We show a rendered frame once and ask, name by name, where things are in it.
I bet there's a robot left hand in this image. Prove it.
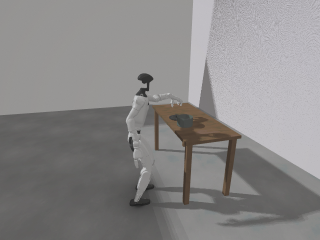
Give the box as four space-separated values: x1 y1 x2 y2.
170 95 183 107

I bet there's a right robot forearm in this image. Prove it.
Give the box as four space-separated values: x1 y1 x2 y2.
127 119 141 149

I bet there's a pot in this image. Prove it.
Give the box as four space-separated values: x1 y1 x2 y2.
177 114 193 128

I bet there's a left robot forearm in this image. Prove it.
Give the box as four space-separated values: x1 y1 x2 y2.
158 93 174 101

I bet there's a robot right thigh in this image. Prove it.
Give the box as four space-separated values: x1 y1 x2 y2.
129 139 152 176

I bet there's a left robot foot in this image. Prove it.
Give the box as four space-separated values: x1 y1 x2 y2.
135 184 154 190

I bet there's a table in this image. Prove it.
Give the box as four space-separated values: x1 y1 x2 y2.
152 103 242 205

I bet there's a robot right hand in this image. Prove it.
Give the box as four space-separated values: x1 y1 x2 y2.
133 148 145 168

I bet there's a left robot upper arm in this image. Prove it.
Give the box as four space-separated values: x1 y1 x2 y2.
145 93 160 103

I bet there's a lid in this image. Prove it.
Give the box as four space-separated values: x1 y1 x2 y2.
169 115 177 121

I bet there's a right robot upper arm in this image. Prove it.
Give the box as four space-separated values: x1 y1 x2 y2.
126 96 146 124

